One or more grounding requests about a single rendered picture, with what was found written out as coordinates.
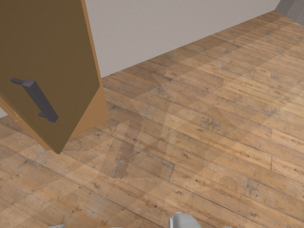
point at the handle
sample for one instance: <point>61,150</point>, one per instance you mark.
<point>37,95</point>

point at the cupboard door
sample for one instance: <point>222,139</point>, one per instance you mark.
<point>47,41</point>

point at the right robot thigh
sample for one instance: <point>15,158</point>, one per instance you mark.
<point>182,220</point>

